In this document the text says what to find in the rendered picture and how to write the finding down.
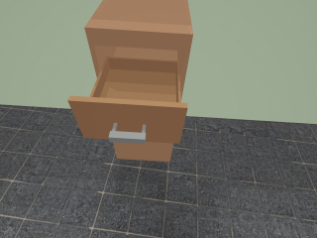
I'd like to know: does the handle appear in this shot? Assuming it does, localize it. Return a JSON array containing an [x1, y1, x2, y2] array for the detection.
[[108, 123, 147, 145]]

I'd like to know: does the cabinet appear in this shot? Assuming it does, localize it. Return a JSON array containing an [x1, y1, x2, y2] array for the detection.
[[84, 0, 193, 162]]

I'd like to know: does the drawer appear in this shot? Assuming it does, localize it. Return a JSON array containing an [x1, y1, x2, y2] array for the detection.
[[67, 57, 188, 144]]

